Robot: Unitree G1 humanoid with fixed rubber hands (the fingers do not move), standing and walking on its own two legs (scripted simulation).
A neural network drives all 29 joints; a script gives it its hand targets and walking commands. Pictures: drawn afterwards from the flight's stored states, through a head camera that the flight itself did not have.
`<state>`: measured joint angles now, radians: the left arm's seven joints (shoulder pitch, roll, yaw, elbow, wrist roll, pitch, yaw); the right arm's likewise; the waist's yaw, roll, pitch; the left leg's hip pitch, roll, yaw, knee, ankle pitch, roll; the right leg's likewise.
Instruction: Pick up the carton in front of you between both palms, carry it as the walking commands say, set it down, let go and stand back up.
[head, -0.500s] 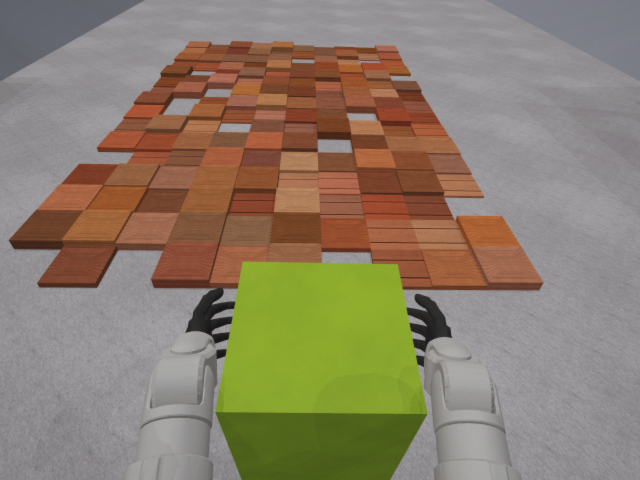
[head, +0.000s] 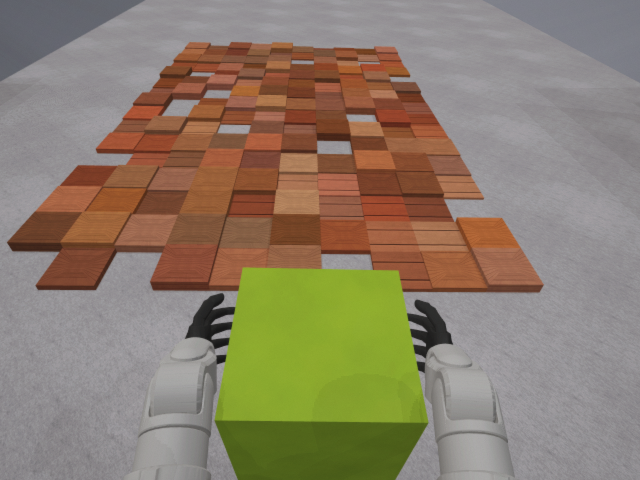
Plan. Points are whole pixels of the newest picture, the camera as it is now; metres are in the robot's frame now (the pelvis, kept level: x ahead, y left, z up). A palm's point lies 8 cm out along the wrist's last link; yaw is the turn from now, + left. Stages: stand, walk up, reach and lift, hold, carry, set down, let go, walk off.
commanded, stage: hold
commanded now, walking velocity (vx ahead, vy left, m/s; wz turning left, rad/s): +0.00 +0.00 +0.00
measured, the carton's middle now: (318, 382) +0.28 +0.00 -0.02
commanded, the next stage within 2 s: carry in 0.28 s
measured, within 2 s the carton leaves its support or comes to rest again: neither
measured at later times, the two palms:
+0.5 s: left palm (186, 327) +0.31 +0.17 +0.07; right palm (422, 327) +0.31 -0.13 +0.07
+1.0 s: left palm (196, 236) +0.47 +0.19 +0.08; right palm (386, 230) +0.50 -0.11 +0.08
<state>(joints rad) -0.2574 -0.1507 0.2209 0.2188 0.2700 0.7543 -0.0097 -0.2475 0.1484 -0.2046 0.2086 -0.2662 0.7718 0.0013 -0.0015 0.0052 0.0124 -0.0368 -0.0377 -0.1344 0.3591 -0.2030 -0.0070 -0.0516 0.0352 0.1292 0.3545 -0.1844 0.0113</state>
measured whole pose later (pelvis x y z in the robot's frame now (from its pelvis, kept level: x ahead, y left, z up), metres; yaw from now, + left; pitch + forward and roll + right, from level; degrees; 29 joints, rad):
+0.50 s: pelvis +0.03 +0.01 -0.01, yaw +1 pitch +2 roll +0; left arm -0.19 -0.14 0.14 -0.03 0.19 0.85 0.04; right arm -0.19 0.14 -0.15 -0.03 -0.17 0.86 -0.03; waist -0.01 -0.02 -0.13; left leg -0.25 -0.01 0.00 0.52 -0.31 0.00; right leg -0.27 -0.04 0.05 0.55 -0.34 0.02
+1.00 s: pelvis +0.26 +0.02 +0.00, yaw +3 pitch +6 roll +1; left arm 0.09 -0.14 0.04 -0.50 -0.01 1.13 0.18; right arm 0.08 0.14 -0.06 -0.49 0.00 1.13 -0.19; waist 0.04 -0.02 -0.16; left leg -0.59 0.08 0.15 0.65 -0.20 -0.01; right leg -0.03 -0.05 -0.17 0.27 -0.33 0.01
